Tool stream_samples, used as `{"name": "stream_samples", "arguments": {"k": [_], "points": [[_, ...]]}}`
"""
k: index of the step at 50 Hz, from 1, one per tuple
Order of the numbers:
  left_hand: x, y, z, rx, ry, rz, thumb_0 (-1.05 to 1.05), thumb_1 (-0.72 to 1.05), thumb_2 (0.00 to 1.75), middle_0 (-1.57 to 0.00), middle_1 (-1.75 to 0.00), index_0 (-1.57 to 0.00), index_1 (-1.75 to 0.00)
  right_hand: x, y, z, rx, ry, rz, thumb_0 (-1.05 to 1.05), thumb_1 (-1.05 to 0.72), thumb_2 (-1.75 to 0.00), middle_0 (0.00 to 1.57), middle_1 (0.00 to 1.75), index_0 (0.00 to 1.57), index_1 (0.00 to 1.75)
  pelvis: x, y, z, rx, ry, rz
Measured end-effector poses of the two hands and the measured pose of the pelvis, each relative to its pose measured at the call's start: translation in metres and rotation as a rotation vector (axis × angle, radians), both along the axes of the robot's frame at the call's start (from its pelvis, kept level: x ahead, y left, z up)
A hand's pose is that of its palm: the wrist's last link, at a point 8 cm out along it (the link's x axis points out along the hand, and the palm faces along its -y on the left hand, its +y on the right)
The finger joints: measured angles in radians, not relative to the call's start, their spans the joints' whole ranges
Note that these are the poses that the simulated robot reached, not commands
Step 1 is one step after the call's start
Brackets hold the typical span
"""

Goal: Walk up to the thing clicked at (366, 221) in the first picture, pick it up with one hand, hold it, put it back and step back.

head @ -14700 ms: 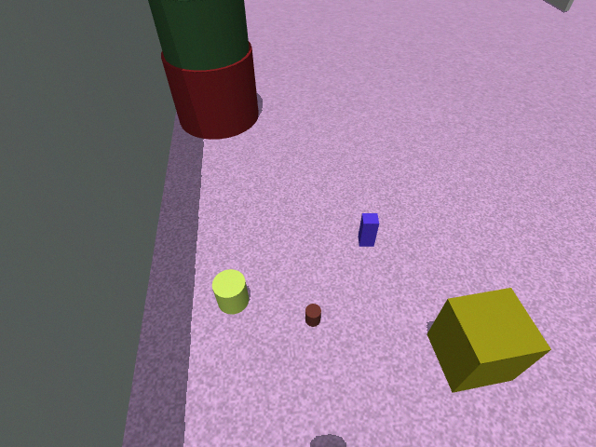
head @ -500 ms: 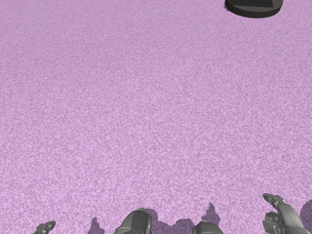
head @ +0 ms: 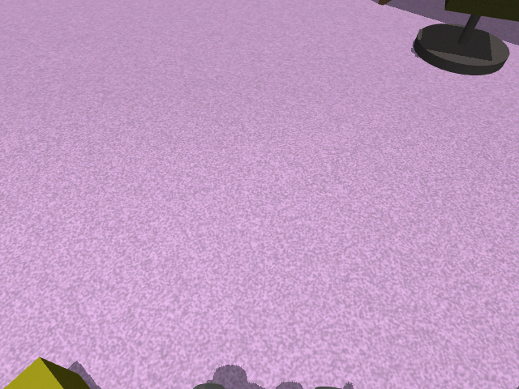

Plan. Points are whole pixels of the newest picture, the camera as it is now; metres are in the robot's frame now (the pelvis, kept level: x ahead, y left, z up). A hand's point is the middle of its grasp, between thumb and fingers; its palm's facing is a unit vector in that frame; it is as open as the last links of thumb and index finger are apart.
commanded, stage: walk up
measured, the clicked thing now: out of the picture +0.33 +1.14 -0.67
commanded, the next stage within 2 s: stand in 0.48 s
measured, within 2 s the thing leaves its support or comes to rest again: neither
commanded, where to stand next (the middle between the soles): +0.06 +0.01 m, yaw -3 degrees
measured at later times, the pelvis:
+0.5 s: pelvis +0.00 +0.01 +0.03, yaw +0 degrees
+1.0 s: pelvis +0.01 +0.00 +0.04, yaw -1 degrees
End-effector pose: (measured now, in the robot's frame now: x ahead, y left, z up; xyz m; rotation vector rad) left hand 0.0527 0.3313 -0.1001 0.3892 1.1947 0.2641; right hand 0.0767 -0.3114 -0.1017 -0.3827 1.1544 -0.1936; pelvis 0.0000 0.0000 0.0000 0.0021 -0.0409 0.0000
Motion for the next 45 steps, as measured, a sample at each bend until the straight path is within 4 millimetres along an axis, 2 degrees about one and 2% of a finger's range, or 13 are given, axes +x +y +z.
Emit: {"name": "stream_samples", "arguments": {"k": [5,9,21,30,45], "points": [[-0.013,-0.023,-0.005,-0.064,0.032,0.003,0.0,0.9,0.89,-0.21,-0.3,-0.2,-0.3,0.017,0.007,0.003,0.02,-0.026,0.003,0.01,-0.9,-0.9,0.21,0.3,0.21,0.3,0.0,0.0,0.007,-0.005,-0.011,0.008],[-0.007,-0.032,-0.004,-0.106,0.034,0.005,0.0,0.9,0.89,-0.21,-0.3,-0.2,-0.3,0.025,0.014,0.008,0.029,-0.041,0.012,0.01,-0.9,-0.9,0.21,0.3,0.21,0.3,0.002,0.005,0.013,-0.008,-0.008,0.006],[0.031,-0.023,0.013,-0.105,-0.038,-0.001,0.0,0.9,0.89,-0.21,-0.3,-0.2,-0.3,0.035,0.024,0.024,0.038,-0.034,0.007,0.0,-0.9,-0.9,0.21,0.3,0.21,0.3,0.004,0.007,0.029,-0.011,-0.009,0.003],[0.041,-0.018,0.023,-0.083,-0.028,-0.019,0.0,0.91,0.9,-0.2,-0.3,-0.2,-0.3,0.025,0.022,0.027,0.045,-0.013,-0.03,0.0,-0.9,-0.9,0.21,0.3,0.21,0.3,0.005,0.008,0.036,-0.004,-0.017,-0.008],[0.029,-0.028,0.021,-0.09,0.037,-0.027,0.0,0.9,0.9,-0.2,-0.3,-0.2,-0.3,-0.006,0.016,0.02,0.06,0.07,-0.086,0.0,-0.9,-0.9,0.21,0.3,0.21,0.3,0.005,0.004,0.039,0.002,-0.008,-0.019]]}}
